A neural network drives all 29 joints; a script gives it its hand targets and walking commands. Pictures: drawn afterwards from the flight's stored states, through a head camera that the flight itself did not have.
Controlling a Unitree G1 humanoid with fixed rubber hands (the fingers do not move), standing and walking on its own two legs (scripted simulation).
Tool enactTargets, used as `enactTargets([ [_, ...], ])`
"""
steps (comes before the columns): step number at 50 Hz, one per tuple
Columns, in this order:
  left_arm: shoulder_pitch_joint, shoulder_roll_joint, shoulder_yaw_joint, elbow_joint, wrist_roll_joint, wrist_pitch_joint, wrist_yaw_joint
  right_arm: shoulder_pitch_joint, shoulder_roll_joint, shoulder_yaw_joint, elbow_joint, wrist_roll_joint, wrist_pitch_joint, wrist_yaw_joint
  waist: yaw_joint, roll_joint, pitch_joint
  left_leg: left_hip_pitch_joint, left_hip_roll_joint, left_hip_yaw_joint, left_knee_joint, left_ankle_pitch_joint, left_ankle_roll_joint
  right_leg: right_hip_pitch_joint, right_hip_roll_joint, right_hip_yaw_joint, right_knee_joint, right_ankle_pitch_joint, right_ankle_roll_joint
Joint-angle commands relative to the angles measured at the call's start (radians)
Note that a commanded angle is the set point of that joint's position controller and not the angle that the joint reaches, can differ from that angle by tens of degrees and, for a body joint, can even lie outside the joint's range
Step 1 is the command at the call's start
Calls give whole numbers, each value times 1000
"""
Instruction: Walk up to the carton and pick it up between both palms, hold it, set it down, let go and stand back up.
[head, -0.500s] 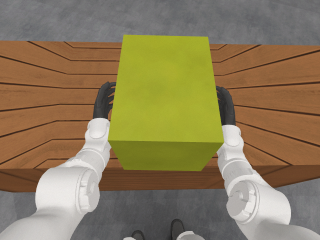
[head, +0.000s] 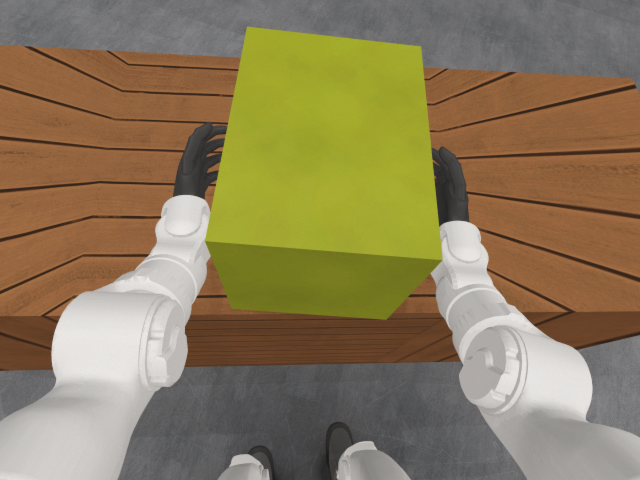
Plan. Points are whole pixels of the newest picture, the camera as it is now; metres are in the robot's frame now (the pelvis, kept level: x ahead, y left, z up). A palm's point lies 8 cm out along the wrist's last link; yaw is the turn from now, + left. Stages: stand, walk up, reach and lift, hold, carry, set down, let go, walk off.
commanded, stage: set down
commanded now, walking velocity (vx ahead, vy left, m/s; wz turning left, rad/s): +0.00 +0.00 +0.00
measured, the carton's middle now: (321, 184) +0.50 -0.04 -0.02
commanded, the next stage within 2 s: none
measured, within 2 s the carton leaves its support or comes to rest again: neither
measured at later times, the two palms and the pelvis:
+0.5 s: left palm (190, 153) +0.50 +0.13 +0.04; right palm (454, 179) +0.46 -0.19 +0.04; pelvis -0.01 -0.01 -0.01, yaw +0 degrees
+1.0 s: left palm (160, 196) +0.45 +0.16 +0.03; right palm (485, 220) +0.41 -0.24 +0.01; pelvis -0.03 -0.03 -0.02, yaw +1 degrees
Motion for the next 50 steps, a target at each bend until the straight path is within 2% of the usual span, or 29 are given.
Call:
enactTargets([
  [1,-605,25,-100,-178,-60,-33,-28,-514,-65,135,-110,76,-7,19,-41,76,-979,479,-20,13,5,439,-150,545,21,1,57,396,-14],
  [2,-614,70,-123,-189,-99,-27,-17,-524,-117,141,-118,103,-6,0,-57,86,-1016,485,-24,12,16,443,-157,537,23,-5,64,410,-13],
  [4,-650,166,-146,-235,-169,-15,13,-550,-213,176,-145,179,15,-29,-50,77,-1101,479,-27,9,47,467,-152,505,32,2,79,425,-15],
  [6,-638,204,-186,-183,-202,14,11,-558,-250,231,-135,256,38,-39,-32,96,-1096,440,-28,10,66,461,-154,503,18,15,114,430,-24],
  [8,-655,146,-208,-105,-212,47,-1,-618,-209,265,-97,280,63,-48,-40,66,-996,425,-14,-13,81,446,-151,408,21,10,123,374,-30],
  [10,-638,144,-227,-35,-215,75,-13,-611,-219,283,-20,316,96,-49,-45,80,-888,442,-6,-16,63,386,-148,355,17,9,115,289,-33],
  [13,-595,71,-267,-11,-204,99,-35,-609,-207,263,45,313,109,-57,-72,92,-818,499,4,-34,52,409,-161,277,21,-24,108,237,-28],
  [15,-635,80,-237,-79,-181,85,-27,-627,-202,244,27,298,90,-59,-46,141,-915,551,3,-29,76,504,-170,245,27,-19,95,243,-37],
  [17,-603,77,-218,-69,-159,86,-25,-598,-197,278,13,322,81,-46,-15,144,-927,538,2,-26,92,564,-177,263,28,-13,117,295,-36],
  [18,-625,68,-227,-95,-156,81,-29,-608,-181,263,-14,307,76,-51,-44,133,-950,530,0,-28,92,558,-172,282,25,-11,110,321,-34],
  [20,-600,114,-213,-89,-152,84,-28,-589,-226,261,-7,320,80,-56,-35,149,-919,519,-1,-19,81,562,-179,331,21,-5,110,348,-26],
  [21,-603,48,-221,-92,-133,91,-35,-608,-174,261,23,311,87,-48,-33,172,-874,549,3,-28,75,565,-180,271,20,-11,99,279,-24],
  [23,-633,59,-220,-126,-138,83,-35,-609,-162,257,1,287,85,-49,-45,144,-919,498,-9,-21,74,492,-166,295,12,-8,99,294,-21],
  [25,-600,104,-210,-148,-147,76,-30,-580,-204,257,-53,299,69,-66,-49,154,-981,524,-9,-21,95,581,-173,341,19,0,120,399,-19],
  [27,-563,110,-192,-177,-135,76,-35,-549,-182,288,-58,309,70,-65,-27,154,-998,505,-11,-21,102,602,-168,356,19,8,129,442,-17],
  [28,-533,125,-166,-185,-118,80,-40,-498,-168,301,-91,312,64,-70,-20,123,-1007,481,-20,-12,101,596,-159,422,9,23,137,496,-6],
  [30,-527,198,-156,-220,-112,82,-34,-478,-253,283,-113,321,50,-89,-18,175,-1037,467,-25,-11,86,580,-175,469,15,27,138,516,-2],
  [32,-475,159,-150,-258,-118,90,-47,-433,-215,310,-112,321,39,-97,-31,135,-997,453,-30,-4,84,559,-167,487,13,32,133,540,11],
  [33,-573,97,-176,-265,-127,85,-51,-517,-130,291,-134,294,58,-95,-43,126,-980,381,-33,-3,64,443,-149,464,-3,34,117,457,9],
  [34,-524,191,-158,-270,-143,87,-48,-464,-227,297,-161,313,50,-106,-52,112,-1024,380,-37,-2,72,444,-148,520,1,37,141,536,7],
  [37,-472,224,-143,-310,-167,77,-54,-437,-204,344,-251,336,47,-110,-15,78,-1036,314,-44,15,62,413,-131,622,-3,64,162,581,23],
  [38,-475,238,-140,-263,-146,86,-56,-417,-218,336,-204,337,58,-113,-13,115,-987,319,-41,15,38,365,-134,598,-11,61,150,520,18],
  [40,-506,250,-141,-254,-183,86,-61,-462,-222,352,-232,349,86,-113,-16,42,-961,240,-43,13,31,267,-107,580,-16,71,157,424,20],
  [41,-432,306,-127,-295,-197,82,-60,-397,-262,382,-319,369,67,-123,5,31,-1030,241,-54,27,39,326,-103,671,-23,83,167,530,27],
  [43,-382,293,-129,-327,-202,83,-73,-369,-236,446,-355,410,57,-121,30,33,-1063,260,-55,27,53,388,-101,686,-17,81,188,575,27],
  [44,-411,321,-111,-298,-210,87,-77,-377,-255,453,-319,430,72,-121,43,15,-1027,197,-59,32,51,341,-91,667,-20,92,190,525,33],
  [46,-412,304,-150,-274,-247,97,-94,-376,-247,473,-295,446,101,-121,25,-3,-946,169,-63,32,52,242,-72,619,-31,89,185,357,33],
  [49,-384,297,-198,-330,-287,106,-108,-353,-237,494,-345,475,119,-118,8,-7,-917,220,-60,21,58,234,-59,589,-26,73,176,286,27],
  [50,-376,301,-210,-287,-318,117,-114,-374,-235,515,-364,494,139,-116,16,-54,-899,157,-60,28,86,195,-49,549,-30,85,192,210,30],
])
